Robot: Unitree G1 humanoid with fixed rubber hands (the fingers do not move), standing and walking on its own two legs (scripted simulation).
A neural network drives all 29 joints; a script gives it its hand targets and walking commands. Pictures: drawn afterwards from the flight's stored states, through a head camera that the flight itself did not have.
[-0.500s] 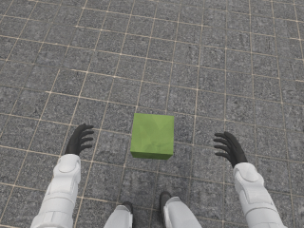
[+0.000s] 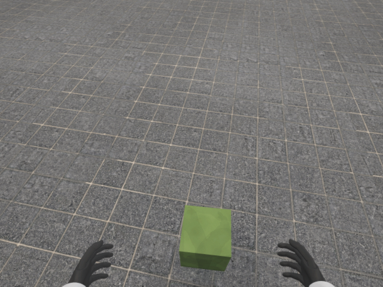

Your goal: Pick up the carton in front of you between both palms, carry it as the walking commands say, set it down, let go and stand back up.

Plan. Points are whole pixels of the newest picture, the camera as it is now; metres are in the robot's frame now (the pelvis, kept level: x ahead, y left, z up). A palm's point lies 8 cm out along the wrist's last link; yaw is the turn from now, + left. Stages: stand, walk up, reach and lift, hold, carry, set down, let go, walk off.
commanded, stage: let go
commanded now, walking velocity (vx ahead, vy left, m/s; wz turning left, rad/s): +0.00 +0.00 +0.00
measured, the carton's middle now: (205, 238) +0.43 -0.06 -0.65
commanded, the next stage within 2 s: stand in 0.30 s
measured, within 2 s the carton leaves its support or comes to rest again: neither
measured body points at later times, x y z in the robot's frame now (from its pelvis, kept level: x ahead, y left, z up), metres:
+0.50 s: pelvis +0.01 -0.01 -0.01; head +0.01 -0.02 +0.44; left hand +0.15 +0.27 -0.09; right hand +0.16 -0.29 -0.09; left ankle -0.04 +0.11 -0.74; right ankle +0.00 -0.13 -0.74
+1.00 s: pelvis +0.01 -0.02 +0.00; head +0.02 -0.03 +0.45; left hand +0.13 +0.28 -0.10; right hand +0.15 -0.31 -0.11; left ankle -0.04 +0.11 -0.74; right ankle +0.00 -0.13 -0.74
